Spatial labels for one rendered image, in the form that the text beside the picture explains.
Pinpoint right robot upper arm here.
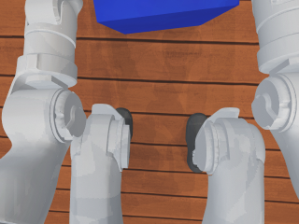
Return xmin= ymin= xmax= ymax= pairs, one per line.
xmin=251 ymin=72 xmax=299 ymax=200

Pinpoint carton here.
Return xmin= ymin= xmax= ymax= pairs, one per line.
xmin=93 ymin=0 xmax=240 ymax=35

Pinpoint robot left foot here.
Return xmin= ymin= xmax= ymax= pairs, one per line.
xmin=116 ymin=107 xmax=134 ymax=158

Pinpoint left robot upper arm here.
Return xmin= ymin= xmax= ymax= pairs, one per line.
xmin=0 ymin=88 xmax=87 ymax=224

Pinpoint robot right forearm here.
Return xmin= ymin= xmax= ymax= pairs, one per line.
xmin=251 ymin=0 xmax=299 ymax=76

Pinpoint left robot shin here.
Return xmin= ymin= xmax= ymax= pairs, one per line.
xmin=70 ymin=104 xmax=122 ymax=160

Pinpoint robot left forearm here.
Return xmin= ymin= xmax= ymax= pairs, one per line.
xmin=2 ymin=0 xmax=83 ymax=128

